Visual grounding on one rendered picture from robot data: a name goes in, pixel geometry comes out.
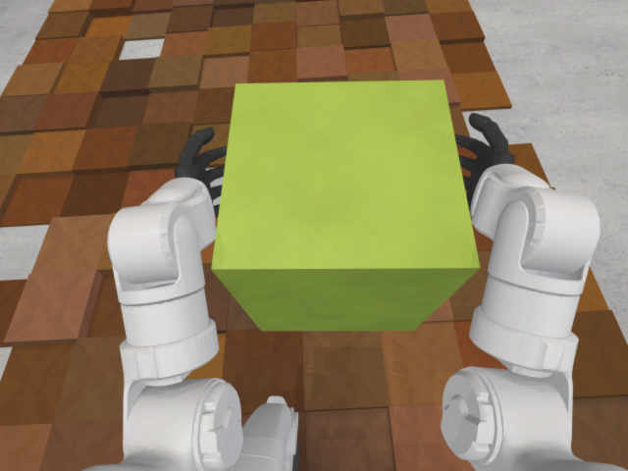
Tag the robot left forearm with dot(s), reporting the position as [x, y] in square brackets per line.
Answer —
[155, 253]

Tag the robot left shin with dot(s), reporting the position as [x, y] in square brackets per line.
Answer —
[279, 399]

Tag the robot right forearm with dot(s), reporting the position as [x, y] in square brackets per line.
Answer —
[544, 240]

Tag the carton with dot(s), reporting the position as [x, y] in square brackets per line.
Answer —
[343, 206]

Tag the robot right upper arm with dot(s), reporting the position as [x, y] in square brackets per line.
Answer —
[499, 420]

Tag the left robot hand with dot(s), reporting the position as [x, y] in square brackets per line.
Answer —
[192, 165]

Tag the left robot thigh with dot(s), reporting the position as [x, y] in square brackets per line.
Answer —
[269, 436]

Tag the robot left upper arm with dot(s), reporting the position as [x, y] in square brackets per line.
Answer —
[193, 425]

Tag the right robot hand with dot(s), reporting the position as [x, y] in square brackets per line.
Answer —
[486, 156]

